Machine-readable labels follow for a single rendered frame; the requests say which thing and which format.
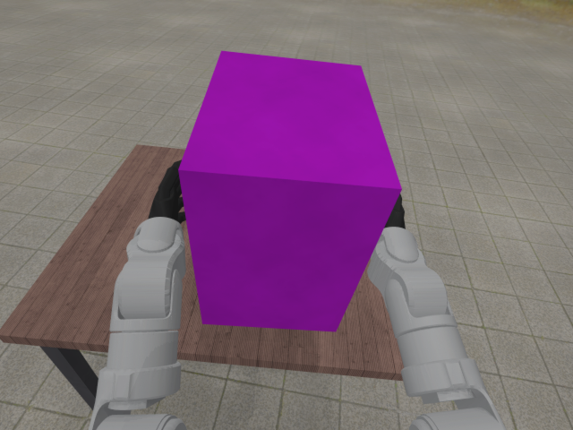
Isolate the right robot hand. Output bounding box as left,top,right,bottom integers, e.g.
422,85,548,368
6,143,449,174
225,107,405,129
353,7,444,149
384,194,406,229

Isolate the carton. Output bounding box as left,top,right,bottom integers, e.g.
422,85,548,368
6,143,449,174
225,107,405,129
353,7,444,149
178,51,402,331

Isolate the left robot hand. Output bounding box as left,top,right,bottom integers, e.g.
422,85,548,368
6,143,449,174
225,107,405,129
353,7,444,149
149,160,186,224

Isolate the robot right upper arm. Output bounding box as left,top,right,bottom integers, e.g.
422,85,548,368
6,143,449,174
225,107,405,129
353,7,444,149
409,408,503,430

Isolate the robot right forearm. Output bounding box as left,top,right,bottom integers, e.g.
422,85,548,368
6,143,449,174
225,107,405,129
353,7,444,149
367,227,507,430

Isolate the robot left forearm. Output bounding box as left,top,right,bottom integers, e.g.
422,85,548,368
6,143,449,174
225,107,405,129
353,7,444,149
89,217,186,430

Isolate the table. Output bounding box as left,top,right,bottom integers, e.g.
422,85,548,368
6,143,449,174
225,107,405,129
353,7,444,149
0,144,404,410

